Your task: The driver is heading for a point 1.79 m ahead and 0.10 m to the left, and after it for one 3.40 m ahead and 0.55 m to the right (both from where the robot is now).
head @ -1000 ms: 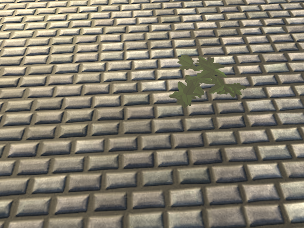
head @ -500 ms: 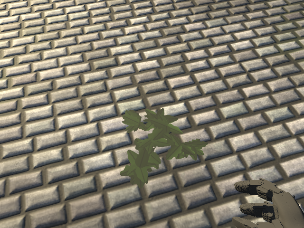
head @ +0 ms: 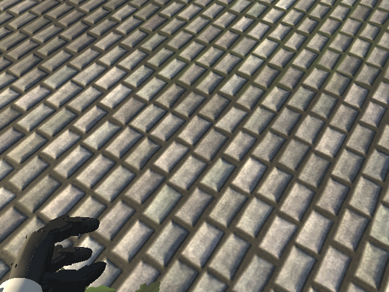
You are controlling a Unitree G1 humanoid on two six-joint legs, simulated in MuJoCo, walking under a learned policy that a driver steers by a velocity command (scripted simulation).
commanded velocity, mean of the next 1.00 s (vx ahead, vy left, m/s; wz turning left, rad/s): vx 0.13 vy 0.00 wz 0.07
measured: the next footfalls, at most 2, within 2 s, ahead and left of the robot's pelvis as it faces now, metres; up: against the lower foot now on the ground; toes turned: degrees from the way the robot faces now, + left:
right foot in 0.02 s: +0.24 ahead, -0.03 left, +0.00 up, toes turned -4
left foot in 0.42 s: +0.44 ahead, +0.12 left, +0.00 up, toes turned -22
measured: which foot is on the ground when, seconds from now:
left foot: down 0.00-0.02, up 0.04-0.40, down 0.42-0.82, up 0.84-1.00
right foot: up 0.00-0.00, down 0.02-0.44, up 0.46-0.78, down 0.80-1.00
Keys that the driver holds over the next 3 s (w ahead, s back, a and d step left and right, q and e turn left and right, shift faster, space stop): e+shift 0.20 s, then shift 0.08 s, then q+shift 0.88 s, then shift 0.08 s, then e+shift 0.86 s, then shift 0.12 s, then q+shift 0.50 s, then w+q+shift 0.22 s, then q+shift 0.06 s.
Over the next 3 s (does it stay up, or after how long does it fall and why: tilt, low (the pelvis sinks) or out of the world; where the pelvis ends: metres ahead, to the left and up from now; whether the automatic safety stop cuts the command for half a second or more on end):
stays up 0.48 0.16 0.00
